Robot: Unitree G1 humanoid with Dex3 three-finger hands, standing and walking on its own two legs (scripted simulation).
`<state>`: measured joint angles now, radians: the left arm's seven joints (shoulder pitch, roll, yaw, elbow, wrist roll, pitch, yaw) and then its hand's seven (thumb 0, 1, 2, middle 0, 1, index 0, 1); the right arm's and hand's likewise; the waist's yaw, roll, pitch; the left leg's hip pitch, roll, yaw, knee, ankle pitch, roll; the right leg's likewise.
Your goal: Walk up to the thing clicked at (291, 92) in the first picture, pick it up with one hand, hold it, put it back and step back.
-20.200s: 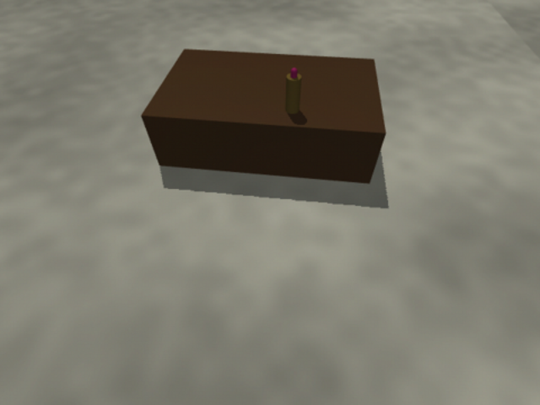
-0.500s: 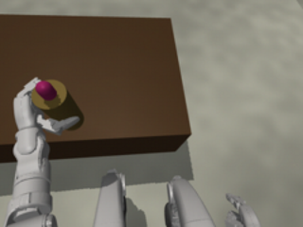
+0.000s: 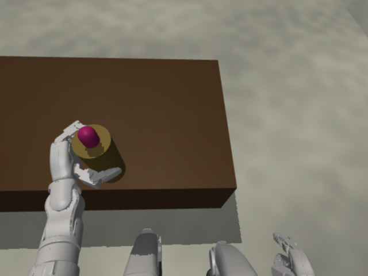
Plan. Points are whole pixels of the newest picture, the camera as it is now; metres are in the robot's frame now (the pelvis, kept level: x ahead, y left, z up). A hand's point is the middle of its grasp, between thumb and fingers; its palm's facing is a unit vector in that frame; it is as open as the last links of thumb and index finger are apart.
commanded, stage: lift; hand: left
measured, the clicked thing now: (100, 154) +0.35 +0.19 +0.03
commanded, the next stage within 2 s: hold in 0.64 s
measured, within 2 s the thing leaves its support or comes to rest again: neither
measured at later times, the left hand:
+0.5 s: hand (100, 147) +0.35 +0.18 +0.06, palm faces +0.21 -0.98 -0.02, open 10.3 cm
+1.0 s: hand (99, 145) +0.35 +0.18 +0.07, palm faces +0.21 -0.98 -0.03, open 10.3 cm
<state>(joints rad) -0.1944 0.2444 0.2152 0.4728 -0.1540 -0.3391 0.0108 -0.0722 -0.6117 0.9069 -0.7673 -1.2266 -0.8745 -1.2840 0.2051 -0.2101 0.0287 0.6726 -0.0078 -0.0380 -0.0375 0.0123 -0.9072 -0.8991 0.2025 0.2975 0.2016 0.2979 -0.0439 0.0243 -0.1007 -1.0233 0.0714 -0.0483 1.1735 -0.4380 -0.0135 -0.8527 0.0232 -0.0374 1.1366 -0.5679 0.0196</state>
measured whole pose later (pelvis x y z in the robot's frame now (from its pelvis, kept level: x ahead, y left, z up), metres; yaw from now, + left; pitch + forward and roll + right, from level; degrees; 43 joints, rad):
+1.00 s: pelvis +0.02 -0.01 +0.04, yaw +1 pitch +9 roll -2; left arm -0.08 0.19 0.16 0.40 -0.14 -0.33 0.05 -0.07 -0.61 0.90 -0.76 -1.24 -0.87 -1.30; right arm 0.22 -0.20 0.02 0.67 -0.02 -0.02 -0.04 0.01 -0.92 -0.90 0.20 0.30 0.20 0.30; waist -0.04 0.01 -0.04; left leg -0.70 0.06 -0.02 0.92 -0.38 -0.02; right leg -0.55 0.01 -0.02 0.89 -0.50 0.01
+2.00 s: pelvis +0.01 -0.01 +0.06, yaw +1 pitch +5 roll -2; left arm -0.08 0.16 0.13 0.40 -0.13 -0.32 0.07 -0.07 -0.61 0.91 -0.75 -1.26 -0.86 -1.32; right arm 0.21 -0.20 0.02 0.68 -0.02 -0.04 -0.04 0.01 -0.93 -0.91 0.20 0.30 0.20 0.30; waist -0.03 0.01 -0.02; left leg -0.61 0.06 -0.01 0.84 -0.33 -0.02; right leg -0.46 0.01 -0.01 0.82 -0.45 0.01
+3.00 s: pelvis +0.02 +0.00 +0.06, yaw +1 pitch +5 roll -2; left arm -0.05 0.17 0.12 0.37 -0.14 -0.32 0.07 -0.07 -0.61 0.91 -0.75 -1.26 -0.86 -1.32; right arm 0.22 -0.20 0.02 0.69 -0.01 -0.05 -0.05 0.02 -0.93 -0.91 0.20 0.30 0.20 0.30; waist -0.02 0.01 -0.03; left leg -0.59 0.05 -0.01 0.84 -0.34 -0.02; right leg -0.44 0.00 -0.01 0.81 -0.45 0.02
